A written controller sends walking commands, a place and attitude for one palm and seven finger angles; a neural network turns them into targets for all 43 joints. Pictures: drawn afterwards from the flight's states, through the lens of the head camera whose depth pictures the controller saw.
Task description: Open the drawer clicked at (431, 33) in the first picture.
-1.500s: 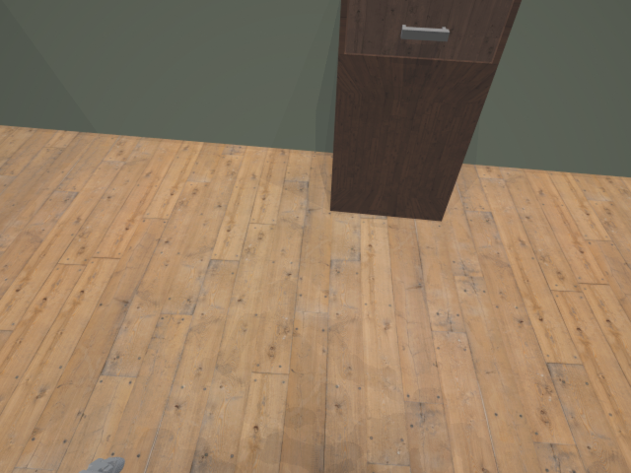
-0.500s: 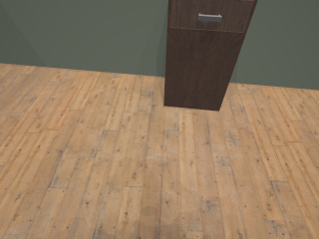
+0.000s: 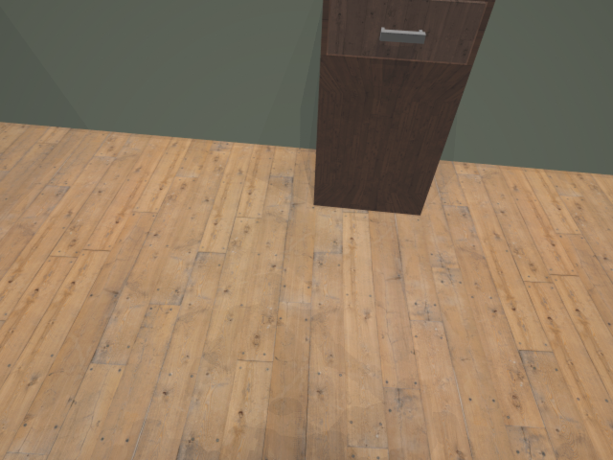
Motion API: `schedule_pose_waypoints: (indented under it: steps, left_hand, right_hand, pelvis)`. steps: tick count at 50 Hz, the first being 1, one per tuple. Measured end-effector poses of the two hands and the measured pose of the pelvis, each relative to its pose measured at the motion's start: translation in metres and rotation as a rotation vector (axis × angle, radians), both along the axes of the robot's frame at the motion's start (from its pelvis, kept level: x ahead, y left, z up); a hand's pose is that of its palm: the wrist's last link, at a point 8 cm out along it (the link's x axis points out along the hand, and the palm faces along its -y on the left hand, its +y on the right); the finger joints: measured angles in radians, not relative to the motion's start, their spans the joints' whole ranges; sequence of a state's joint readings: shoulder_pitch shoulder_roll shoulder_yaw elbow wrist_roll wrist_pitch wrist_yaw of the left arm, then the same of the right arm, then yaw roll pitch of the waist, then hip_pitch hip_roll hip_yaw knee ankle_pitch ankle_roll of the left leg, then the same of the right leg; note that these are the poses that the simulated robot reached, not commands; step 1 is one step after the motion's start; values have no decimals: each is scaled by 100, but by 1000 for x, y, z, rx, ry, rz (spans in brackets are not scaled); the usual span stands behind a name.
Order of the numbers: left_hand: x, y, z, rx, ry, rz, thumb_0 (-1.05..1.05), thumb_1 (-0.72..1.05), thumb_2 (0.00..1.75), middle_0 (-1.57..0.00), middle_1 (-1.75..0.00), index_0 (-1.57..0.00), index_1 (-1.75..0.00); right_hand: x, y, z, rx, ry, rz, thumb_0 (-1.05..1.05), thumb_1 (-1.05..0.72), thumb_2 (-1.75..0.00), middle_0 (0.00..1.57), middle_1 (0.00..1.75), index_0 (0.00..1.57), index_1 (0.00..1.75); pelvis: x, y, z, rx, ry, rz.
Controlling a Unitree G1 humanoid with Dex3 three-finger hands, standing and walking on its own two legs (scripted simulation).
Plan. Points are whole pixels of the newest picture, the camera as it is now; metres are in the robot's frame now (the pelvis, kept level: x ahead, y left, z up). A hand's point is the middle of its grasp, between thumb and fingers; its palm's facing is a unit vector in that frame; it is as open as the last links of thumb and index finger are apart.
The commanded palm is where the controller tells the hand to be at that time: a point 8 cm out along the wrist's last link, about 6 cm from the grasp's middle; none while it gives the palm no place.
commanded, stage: walk to a spot facing it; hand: left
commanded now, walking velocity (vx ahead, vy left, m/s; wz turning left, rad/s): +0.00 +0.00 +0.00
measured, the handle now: (402, 33) +1.32 -0.22 +0.04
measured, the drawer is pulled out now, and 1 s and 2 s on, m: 0.00 0.00 0.00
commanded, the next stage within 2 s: none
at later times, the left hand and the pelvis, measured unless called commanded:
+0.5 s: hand out of the picture +0.05 +0.18 -0.19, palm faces -0.13 -0.96 -0.25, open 7.4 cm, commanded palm none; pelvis -0.01 -0.02 -0.03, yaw -12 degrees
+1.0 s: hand (189, 418) +0.22 +0.21 -0.19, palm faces -0.38 -0.90 -0.19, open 7.4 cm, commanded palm none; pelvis +0.12 +0.02 -0.01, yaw -29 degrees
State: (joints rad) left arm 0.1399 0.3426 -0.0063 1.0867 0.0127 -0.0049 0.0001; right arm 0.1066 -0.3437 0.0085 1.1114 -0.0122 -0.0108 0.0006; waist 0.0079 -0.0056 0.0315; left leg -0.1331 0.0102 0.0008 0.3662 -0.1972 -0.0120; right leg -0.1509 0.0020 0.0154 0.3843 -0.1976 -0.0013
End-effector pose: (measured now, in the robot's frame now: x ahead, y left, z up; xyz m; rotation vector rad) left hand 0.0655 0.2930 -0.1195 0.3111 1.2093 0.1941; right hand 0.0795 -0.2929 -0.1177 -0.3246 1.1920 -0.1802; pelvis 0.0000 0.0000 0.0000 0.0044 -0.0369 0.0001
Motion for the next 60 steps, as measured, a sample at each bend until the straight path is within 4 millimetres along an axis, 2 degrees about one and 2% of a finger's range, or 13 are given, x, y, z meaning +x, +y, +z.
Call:
schedule_pose_waypoints:
  steps: [11,18,23,25,31,37,42,45,47,50,53,57,60]
  left_hand:
    - [-2,-8,-8,-7,34,-19,1,91,90,-20,-29,-20,-30]
    - [-5,-36,-27,-63,75,-82,1,91,90,-20,-29,-20,-30]
    - [-7,-60,-34,-83,61,-113,1,91,90,-20,-29,-20,-30]
    - [-13,-68,-33,-87,54,-102,1,91,90,-20,-29,-20,-30]
    - [-30,-79,-15,-111,157,-119,1,91,90,-20,-29,-20,-30]
    - [-11,-68,-12,-114,214,-153,1,91,90,-21,-30,-20,-30]
    - [31,-48,-22,-114,217,-178,1,91,90,-21,-30,-20,-30]
    - [71,-34,-38,-116,215,-213,1,91,90,-21,-30,-20,-30]
    - [105,-30,-42,-114,208,-261,1,91,90,-20,-29,-20,-30]
    - [167,-37,-37,-120,157,-346,1,91,90,-20,-29,-19,-30]
    - [231,-56,-29,-134,79,-426,1,91,90,-20,-29,-19,-30]
    - [305,-96,-21,-154,1,-527,1,92,90,-20,-29,-19,-30]
    - [349,-136,-19,-176,-25,-604,1,92,90,-19,-29,-19,-30]
  right_hand:
    - [-12,6,-7,9,-18,-58,1,-90,-90,21,30,20,30]
    - [-49,23,-27,73,-11,-155,0,-90,-90,21,30,20,30]
    - [-75,19,-51,125,16,-216,1,-90,-90,21,30,20,30]
    - [-79,18,-51,132,40,-224,1,-90,-90,21,30,20,30]
    - [-64,14,-25,135,-22,-272,1,-90,-90,21,30,20,30]
    - [-33,16,-9,110,-85,-317,1,-90,-90,20,30,20,30]
    - [7,28,-2,80,-134,-334,1,-90,-90,20,30,20,30]
    - [28,37,-2,42,-194,-356,1,-90,-90,20,30,20,30]
    - [30,45,1,33,-208,-390,1,-90,-90,21,30,20,30]
    - [17,61,6,35,-176,-467,0,-90,-90,21,30,20,30]
    - [-6,79,6,49,-99,-557,0,-90,-90,21,30,20,30]
    - [-41,105,1,77,31,-690,0,-91,-90,21,30,20,30]
    - [-65,127,-1,114,139,-784,0,-91,-90,21,30,20,30]
  pelvis:
    - [-5,0,-5,2,8,-59]
    - [-16,-3,-18,26,14,-138]
    - [-14,-15,-31,19,7,-200]
    - [-11,-18,-29,11,10,-207]
    - [5,-18,-6,17,35,-265]
    - [32,-10,0,18,57,-330]
    - [65,6,-4,3,65,-382]
    - [88,17,-15,-11,64,-424]
    - [101,21,-15,-11,51,-465]
    - [120,21,-7,-20,43,-510]
    - [140,18,-1,-26,45,-554]
    - [166,10,1,-24,49,-606]
    - [186,0,0,-22,50,-645]
